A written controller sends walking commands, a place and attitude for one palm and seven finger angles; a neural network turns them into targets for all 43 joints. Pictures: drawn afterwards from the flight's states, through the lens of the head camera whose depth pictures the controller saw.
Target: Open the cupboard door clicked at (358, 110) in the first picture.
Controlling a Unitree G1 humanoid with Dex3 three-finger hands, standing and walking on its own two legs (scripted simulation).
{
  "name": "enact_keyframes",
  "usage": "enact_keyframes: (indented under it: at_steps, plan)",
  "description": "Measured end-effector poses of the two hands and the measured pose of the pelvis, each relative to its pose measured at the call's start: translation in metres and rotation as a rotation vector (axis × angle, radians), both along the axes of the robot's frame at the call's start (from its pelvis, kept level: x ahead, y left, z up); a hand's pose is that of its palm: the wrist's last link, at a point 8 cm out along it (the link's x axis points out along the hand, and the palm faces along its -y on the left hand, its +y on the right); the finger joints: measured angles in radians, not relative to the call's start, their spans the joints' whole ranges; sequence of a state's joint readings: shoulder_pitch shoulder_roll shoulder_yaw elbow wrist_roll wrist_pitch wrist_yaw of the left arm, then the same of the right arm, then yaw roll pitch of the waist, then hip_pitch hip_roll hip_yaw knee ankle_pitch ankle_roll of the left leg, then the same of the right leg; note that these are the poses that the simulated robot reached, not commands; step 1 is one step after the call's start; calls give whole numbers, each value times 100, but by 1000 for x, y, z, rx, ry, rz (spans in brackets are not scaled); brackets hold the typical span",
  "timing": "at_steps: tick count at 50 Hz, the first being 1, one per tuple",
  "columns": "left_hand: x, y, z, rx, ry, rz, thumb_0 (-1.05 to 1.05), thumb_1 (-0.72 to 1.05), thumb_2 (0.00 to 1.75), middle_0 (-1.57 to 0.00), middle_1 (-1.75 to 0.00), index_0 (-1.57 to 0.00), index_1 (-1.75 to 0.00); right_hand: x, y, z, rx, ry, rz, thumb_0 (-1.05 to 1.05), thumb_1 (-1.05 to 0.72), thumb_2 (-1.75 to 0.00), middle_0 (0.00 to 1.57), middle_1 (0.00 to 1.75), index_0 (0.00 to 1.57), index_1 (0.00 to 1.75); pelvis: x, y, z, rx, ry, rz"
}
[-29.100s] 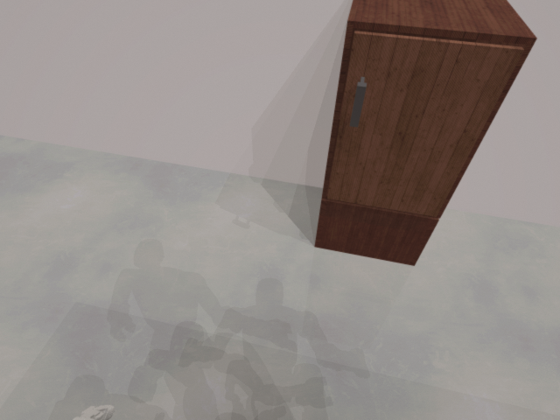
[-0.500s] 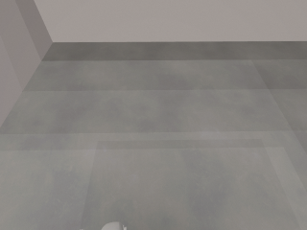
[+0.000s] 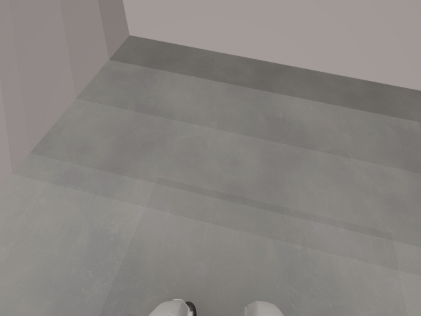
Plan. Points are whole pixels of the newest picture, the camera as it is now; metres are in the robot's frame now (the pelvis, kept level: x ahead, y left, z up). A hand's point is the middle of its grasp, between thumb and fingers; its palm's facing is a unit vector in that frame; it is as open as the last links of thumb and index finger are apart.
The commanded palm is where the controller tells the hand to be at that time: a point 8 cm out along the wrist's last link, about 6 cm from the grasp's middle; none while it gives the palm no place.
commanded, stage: turn to face it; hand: left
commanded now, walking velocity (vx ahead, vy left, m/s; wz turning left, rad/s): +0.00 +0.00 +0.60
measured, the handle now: out of the picture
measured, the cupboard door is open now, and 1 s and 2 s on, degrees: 42 42 42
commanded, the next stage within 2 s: none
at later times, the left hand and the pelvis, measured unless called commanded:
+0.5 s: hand out of the picture +0.06 +0.13 -0.14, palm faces +0.30 -0.92 -0.26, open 7.4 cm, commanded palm none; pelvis +0.06 -0.08 +0.01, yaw +19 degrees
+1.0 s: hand out of the picture +0.05 +0.16 -0.15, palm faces +0.59 -0.75 -0.29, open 7.4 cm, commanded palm none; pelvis +0.09 -0.08 +0.00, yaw +37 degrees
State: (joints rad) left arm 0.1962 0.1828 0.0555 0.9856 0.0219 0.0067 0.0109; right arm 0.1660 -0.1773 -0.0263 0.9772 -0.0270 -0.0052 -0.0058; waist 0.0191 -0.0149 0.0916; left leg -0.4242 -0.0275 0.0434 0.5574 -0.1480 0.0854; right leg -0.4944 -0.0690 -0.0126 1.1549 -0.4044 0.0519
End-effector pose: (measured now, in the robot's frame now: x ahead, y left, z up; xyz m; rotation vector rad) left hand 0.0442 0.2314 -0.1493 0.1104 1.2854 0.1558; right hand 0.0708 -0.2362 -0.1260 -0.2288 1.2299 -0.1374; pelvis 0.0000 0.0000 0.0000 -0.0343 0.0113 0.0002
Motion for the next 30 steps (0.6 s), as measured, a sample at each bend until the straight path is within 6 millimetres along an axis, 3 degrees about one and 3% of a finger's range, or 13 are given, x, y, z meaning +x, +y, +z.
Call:
enact_keyframes:
  at_steps: [7, 11, 14, 18, 22, 26, 30]
  plan:
    - [52, 3, 23, 59, -115, 20, 1, 91, 90, -20, -30, -20, -30, 11, -19, 5, 8, 42, 12, 0, -91, -90, 20, 30, 20, 30, 16, -18, 8, -11, 37, 73]
    - [66, -7, 32, 90, -149, 42, 1, 91, 90, -20, -30, -20, -30, 22, -40, 2, 11, 54, 27, 0, -91, -90, 20, 30, 20, 30, 24, -37, 8, -6, 48, 125]
    - [65, -18, 35, 122, -178, 71, 1, 91, 90, -20, -30, -20, -30, 35, -60, -7, 18, 62, 46, 0, -91, -90, 20, 30, 20, 30, 31, -55, 2, 25, 58, 165]
    - [43, -34, 42, 140, -135, 123, 1, 91, 90, -20, -30, -20, -30, 62, -78, -6, 17, 66, 97, 1, -91, -90, 20, 30, 20, 30, 40, -67, 8, 44, 40, 220]
    - [17, -49, 43, 126, -78, 191, 1, 91, 90, -20, -30, -20, -30, 97, -82, 2, 15, 53, 165, 1, -91, -90, 19, 30, 19, 30, 51, -74, 14, 73, 28, 279]
    - [-12, -61, 35, 97, -23, 267, 1, 90, 90, -20, -30, -20, -30, 138, -71, 6, 8, 32, 263, 1, -91, -90, 19, 30, 19, 30, 58, -75, 13, 85, 22, 339]
    - [-48, -65, 22, 66, 42, 355, 1, 90, 90, -20, -30, -20, -30, 185, -41, 6, 0, -17, 380, 1, -91, -90, 19, 30, 19, 30, 63, -68, 6, 80, 18, 403]
